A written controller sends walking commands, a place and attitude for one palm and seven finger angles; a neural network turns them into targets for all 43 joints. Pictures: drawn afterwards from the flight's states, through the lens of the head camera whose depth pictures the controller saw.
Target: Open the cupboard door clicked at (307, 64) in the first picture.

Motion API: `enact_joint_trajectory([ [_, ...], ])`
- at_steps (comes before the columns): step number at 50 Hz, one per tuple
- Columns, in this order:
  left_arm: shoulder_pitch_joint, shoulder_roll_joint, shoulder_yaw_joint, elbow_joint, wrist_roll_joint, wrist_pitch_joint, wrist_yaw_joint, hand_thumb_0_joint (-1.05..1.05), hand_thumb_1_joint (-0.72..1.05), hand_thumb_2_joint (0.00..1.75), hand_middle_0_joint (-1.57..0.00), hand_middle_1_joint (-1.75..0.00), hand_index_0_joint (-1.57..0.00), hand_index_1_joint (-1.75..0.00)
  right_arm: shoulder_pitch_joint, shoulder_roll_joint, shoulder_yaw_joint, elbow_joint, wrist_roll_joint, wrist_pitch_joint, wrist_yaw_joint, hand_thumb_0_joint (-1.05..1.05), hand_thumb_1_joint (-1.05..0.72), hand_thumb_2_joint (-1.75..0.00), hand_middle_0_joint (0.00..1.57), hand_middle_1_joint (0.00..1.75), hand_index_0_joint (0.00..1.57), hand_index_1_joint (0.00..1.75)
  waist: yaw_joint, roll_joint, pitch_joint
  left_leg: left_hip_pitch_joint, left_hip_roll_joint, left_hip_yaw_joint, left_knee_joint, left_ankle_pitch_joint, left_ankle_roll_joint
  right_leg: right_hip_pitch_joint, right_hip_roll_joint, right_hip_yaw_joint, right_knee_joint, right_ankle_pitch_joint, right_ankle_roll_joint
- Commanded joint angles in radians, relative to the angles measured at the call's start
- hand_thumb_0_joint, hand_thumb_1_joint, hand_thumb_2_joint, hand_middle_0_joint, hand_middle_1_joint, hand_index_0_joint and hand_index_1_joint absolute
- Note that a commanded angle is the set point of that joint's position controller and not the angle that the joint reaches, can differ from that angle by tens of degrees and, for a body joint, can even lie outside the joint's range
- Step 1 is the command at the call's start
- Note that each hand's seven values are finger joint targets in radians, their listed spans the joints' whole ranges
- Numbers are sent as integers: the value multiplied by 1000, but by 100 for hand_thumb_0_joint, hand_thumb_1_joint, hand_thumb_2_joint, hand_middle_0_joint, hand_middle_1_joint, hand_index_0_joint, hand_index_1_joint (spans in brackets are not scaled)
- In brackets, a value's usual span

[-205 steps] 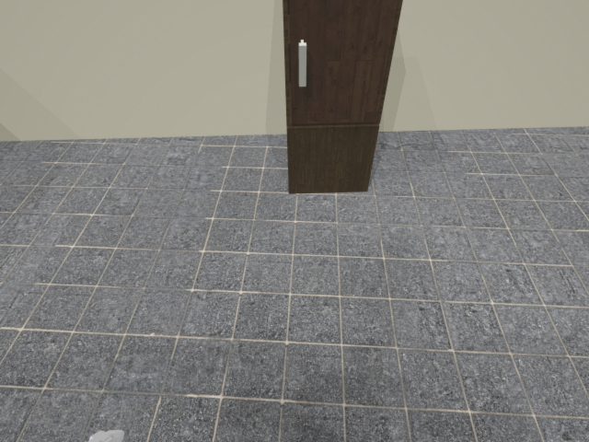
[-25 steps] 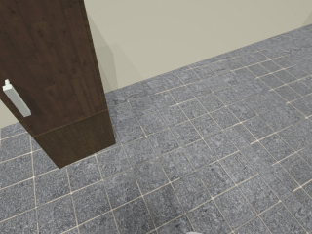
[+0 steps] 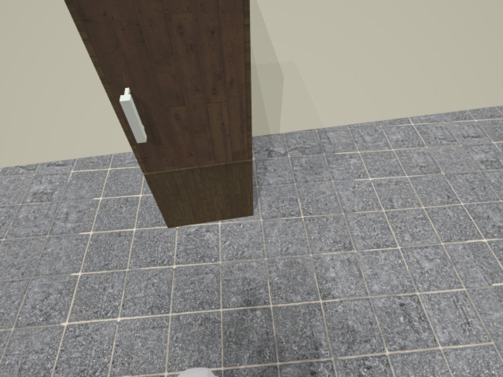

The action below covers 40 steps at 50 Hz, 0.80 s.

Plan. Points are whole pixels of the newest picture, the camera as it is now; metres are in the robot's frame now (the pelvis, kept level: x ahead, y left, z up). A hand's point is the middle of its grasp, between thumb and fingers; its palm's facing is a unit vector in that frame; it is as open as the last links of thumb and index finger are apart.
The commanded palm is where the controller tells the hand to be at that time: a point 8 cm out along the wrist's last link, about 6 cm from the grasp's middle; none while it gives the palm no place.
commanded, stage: turn to face it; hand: left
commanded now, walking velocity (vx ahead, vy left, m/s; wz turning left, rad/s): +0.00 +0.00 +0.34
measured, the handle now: (134, 115) +0.76 +0.38 -0.08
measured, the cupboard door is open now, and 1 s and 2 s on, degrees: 0 0 0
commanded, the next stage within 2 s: take the last steps up to it in 0.26 s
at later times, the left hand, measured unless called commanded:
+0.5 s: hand out of the picture +0.04 +0.20 -0.15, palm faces +0.19 -0.94 -0.27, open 7.3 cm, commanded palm none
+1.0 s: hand out of the picture +0.01 +0.22 -0.18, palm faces +0.23 -0.96 -0.13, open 7.4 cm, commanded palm none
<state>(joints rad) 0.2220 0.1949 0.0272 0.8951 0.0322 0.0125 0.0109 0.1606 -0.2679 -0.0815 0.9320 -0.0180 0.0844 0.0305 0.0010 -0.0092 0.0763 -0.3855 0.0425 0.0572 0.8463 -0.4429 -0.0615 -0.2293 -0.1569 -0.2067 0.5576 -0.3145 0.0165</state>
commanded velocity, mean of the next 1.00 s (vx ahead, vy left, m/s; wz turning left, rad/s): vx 0.19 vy -0.01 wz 0.11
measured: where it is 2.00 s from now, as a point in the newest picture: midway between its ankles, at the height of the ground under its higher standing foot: (242, 362)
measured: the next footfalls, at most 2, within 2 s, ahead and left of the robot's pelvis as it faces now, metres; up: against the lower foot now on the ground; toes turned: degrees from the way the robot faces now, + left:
left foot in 0.08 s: +0.02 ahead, +0.14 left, +0.00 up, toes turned +8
right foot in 0.42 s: +0.07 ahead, -0.10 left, +0.00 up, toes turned +2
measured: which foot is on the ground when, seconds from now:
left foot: up 0.00-0.06, down 0.08-0.42, up 0.44-0.84, down 0.86-1.00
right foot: down 0.00-0.08, up 0.10-0.40, down 0.42-0.86, up 0.88-1.00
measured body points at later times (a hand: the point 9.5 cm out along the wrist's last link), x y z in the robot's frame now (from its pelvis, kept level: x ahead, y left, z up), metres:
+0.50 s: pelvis +0.01 +0.00 +0.00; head +0.04 -0.03 +0.44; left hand +0.03 +0.25 -0.13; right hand +0.12 -0.23 -0.17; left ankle -0.04 +0.13 -0.70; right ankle +0.03 -0.10 -0.74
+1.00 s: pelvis +0.11 +0.07 +0.00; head +0.12 +0.09 +0.45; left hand +0.00 +0.27 -0.16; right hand +0.19 -0.15 -0.14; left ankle +0.07 +0.16 -0.74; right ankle +0.08 -0.06 -0.66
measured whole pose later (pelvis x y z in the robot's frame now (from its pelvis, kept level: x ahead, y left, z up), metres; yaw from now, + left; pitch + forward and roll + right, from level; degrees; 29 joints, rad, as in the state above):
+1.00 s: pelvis +0.11 +0.07 +0.00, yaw +10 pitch +0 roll +0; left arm 0.39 0.16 0.04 1.16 0.03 0.01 -0.01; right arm 0.26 -0.15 -0.04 1.05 -0.03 -0.06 -0.02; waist 0.01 -0.05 0.02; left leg -0.18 0.04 0.17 0.48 -0.29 0.03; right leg -0.40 -0.09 -0.09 1.07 -0.38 0.00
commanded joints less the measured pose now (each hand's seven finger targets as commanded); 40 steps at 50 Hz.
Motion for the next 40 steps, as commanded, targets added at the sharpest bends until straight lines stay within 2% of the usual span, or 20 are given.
enact_joint_trajectory([
  [1,58,251,77,-20,-3,-5,17,0,90,90,-20,-30,-20,-30,-26,-43,2,-90,7,-49,-9,0,-90,-90,20,30,20,30,23,-224,-130,87,-35,73,-281,99,19,136,-187,116,-45,567,-86],
  [2,46,244,76,-22,-12,-1,15,0,90,90,-20,-30,-20,-30,16,-70,-3,-77,5,-56,-9,0,-90,-90,20,30,20,30,-6,-174,-148,204,-22,65,-412,228,32,78,-163,75,30,523,-42],
  [3,56,204,72,-40,-19,3,11,0,90,90,-20,-30,-20,-30,64,-156,-22,-70,-2,-69,-13,0,-90,-90,20,30,20,30,-33,18,-207,400,129,-104,-467,473,90,-96,-95,26,200,317,18],
  [4,30,133,47,-81,-20,5,4,0,90,90,-20,-30,-20,-30,108,-253,-43,-63,-3,-70,-18,0,-90,-90,20,30,20,30,-58,300,-203,500,376,-383,-462,891,232,-354,18,29,396,-295,77],
  [5,-36,141,38,-94,-10,18,15,0,90,90,-20,-30,-20,-30,159,-254,-40,-39,3,-67,-26,0,-90,-90,20,30,20,30,-87,239,-197,434,401,-350,-456,917,282,-341,18,127,504,-349,63],
  [7,-59,137,47,-59,-19,17,13,0,90,90,-20,-30,-20,-30,74,-187,-24,-40,-3,-70,-46,0,-90,-90,20,30,20,30,-57,252,-131,343,301,-262,-449,874,264,-353,22,181,571,-245,63],
  [8,-36,136,48,-40,-20,18,7,0,90,90,-20,-30,-20,-30,10,-154,-12,-53,-4,-71,-47,0,-90,-90,20,30,20,30,-26,217,-106,303,253,-201,-452,842,238,-325,28,180,556,-188,65],
  [10,1,126,45,-16,-21,17,-1,0,90,90,-20,-30,-20,-30,-22,-144,-7,-62,-3,-75,-48,0,-90,-90,20,30,20,30,-9,177,-113,312,211,-156,-449,823,217,-282,49,156,473,-155,67],
  [16,19,102,35,-7,-24,12,5,0,90,90,-20,-30,-20,-30,-18,-147,-9,-42,-6,-68,-44,0,-90,-90,20,30,20,30,-12,171,-114,268,206,-216,-448,730,222,-132,101,133,191,-120,54],
  [18,69,102,34,14,-24,2,8,0,90,90,-20,-30,-20,-30,-34,-137,-8,-38,-2,-66,-43,0,-90,-90,20,30,20,30,13,164,-119,229,183,-209,-412,675,196,-34,113,121,43,-2,48],
  [19,108,106,35,31,-21,-8,9,0,90,90,-20,-30,-20,-30,-39,-121,-4,-33,2,-67,-40,0,-90,-90,20,30,20,30,34,128,-133,178,153,-193,-375,544,163,64,106,118,-76,100,46],
  [20,139,144,40,42,-12,-21,11,0,90,90,-20,-30,-20,-30,-20,-78,2,-29,10,-72,-35,0,-90,-90,20,30,20,30,46,20,-149,87,88,-152,-285,343,114,183,35,201,-188,143,28],
  [21,161,230,54,50,2,-32,15,0,90,90,-20,-30,-20,-30,0,-2,18,-46,14,-73,-29,0,-90,-90,20,30,20,30,48,-265,-129,-108,-47,-27,-96,-14,51,264,-197,475,-286,106,-56],
  [22,183,251,58,42,-6,-31,12,0,90,90,-20,-30,-20,-30,-40,-46,9,-59,3,-55,-30,0,-90,-90,20,30,20,30,85,-322,-87,-130,-39,-87,71,-165,49,130,-287,592,-381,-79,-135],
  [23,152,224,58,44,-6,-33,13,0,90,90,-20,-30,-20,-30,-60,-61,3,-50,-4,-52,-25,0,-90,-90,20,30,20,30,75,-292,-7,-169,-14,-118,179,-100,59,52,-267,601,-427,-228,-155],
  [25,98,168,45,43,-6,-44,13,0,90,90,-20,-30,-20,-30,-21,-50,-1,-9,-9,-61,-8,0,-90,-90,20,30,20,30,28,-127,23,-193,21,-99,262,47,58,50,-200,459,-404,-208,-130],
  [28,132,119,31,62,-6,-66,9,0,90,90,-20,-30,-20,-30,21,-6,7,24,-11,-71,-1,0,-90,-90,20,30,20,30,24,-140,-9,-162,31,-50,202,148,39,95,-129,292,-373,-11,-103],
  [35,253,122,32,162,1,-75,5,0,90,90,-20,-30,-20,-30,-47,41,20,26,-2,-92,2,0,-90,-90,20,30,20,30,66,-162,4,-124,37,33,-77,107,42,157,-156,265,-376,51,-150],
  [38,246,119,35,186,-1,-69,5,0,90,90,-20,-30,-20,-30,-33,59,27,35,1,-104,0,0,-90,-90,20,30,20,30,53,-163,30,-17,25,65,-193,112,56,82,-145,238,-351,32,-145],
  [40,218,111,37,196,-8,-62,4,0,90,90,-20,-30,-20,-30,62,53,27,72,0,-115,-7,0,-90,-90,20,30,20,30,4,-119,14,176,3,111,-327,191,59,-16,-104,189,-285,-23,-114],
])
